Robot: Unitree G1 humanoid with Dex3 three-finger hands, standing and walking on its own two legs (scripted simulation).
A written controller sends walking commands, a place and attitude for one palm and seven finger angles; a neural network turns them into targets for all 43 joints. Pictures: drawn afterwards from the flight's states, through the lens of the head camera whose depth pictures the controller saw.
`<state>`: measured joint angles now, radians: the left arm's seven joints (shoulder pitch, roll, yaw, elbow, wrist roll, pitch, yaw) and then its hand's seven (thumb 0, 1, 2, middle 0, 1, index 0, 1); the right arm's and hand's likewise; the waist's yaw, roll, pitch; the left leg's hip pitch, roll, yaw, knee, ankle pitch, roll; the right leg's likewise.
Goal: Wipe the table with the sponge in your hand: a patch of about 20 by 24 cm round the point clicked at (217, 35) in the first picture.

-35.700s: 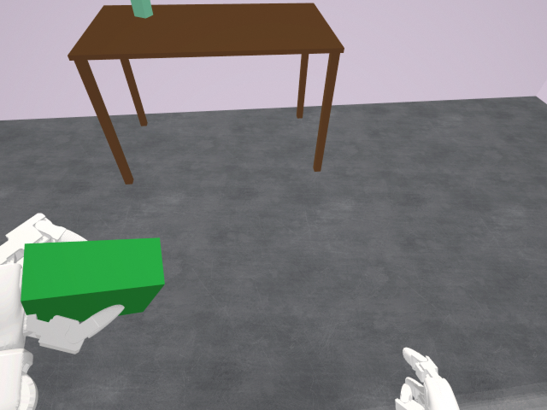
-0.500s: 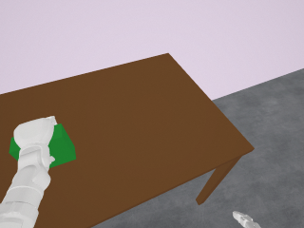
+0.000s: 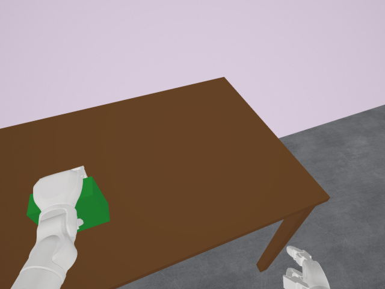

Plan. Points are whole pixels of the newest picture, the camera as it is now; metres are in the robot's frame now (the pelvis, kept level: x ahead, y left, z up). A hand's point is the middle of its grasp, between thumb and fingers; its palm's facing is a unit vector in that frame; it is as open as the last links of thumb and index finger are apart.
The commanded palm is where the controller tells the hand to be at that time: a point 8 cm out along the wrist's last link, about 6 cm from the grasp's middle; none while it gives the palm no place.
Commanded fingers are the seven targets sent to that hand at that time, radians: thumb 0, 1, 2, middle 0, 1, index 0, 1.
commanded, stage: wipe back along the first lane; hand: left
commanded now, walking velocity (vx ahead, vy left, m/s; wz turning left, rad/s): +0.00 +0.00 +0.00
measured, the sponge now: (76, 212) +0.27 +0.31 -0.03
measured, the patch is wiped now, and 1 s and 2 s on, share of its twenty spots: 1.00 1.00 1.00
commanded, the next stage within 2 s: lift the sponge slowly off the table in 0.58 s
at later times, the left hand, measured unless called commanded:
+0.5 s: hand (71, 223) +0.23 +0.29 +0.02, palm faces -0.03 -0.06 -1.00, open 9.7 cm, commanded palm +0.18 +0.27 +0.05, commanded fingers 0.00 0.10 1.30 -1.20 -1.60 -1.20 -1.60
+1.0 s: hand (68, 234) +0.21 +0.28 +0.02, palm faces -0.04 -0.12 -0.99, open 9.7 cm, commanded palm +0.17 +0.27 +0.07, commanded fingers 0.00 0.10 1.30 -1.20 -1.60 -1.20 -1.60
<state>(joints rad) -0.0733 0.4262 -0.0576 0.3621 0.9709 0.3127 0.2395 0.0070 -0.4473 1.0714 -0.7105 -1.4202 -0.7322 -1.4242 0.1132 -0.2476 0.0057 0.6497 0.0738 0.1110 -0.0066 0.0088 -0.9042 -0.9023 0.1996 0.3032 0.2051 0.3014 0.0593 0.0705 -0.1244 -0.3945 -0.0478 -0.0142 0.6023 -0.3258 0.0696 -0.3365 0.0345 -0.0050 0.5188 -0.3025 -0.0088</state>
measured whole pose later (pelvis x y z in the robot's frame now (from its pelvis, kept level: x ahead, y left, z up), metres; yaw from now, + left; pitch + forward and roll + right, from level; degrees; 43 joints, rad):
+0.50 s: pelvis +0.00 -0.01 +0.00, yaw -1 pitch +5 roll -1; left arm 0.16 0.40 -0.06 0.15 0.96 0.33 0.26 0.02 -0.45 1.07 -0.71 -1.43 -0.73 -1.43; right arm 0.09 -0.26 -0.01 0.66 0.06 0.09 -0.01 0.01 -0.90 -0.90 0.20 0.30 0.20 0.30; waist 0.07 0.08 -0.11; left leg -0.34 -0.04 0.00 0.57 -0.32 0.06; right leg -0.29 0.04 0.01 0.51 -0.30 -0.02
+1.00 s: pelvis -0.01 -0.01 +0.01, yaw -1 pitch +2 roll -1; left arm 0.20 0.39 -0.06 0.08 0.94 0.33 0.20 0.01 -0.45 1.07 -0.72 -1.42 -0.74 -1.42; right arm 0.07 -0.24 0.00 0.66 0.05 0.08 -0.03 0.01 -0.90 -0.90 0.20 0.30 0.20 0.30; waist 0.09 0.07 -0.08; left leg -0.27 -0.04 0.00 0.54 -0.30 0.06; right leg -0.23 0.04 0.01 0.48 -0.28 -0.02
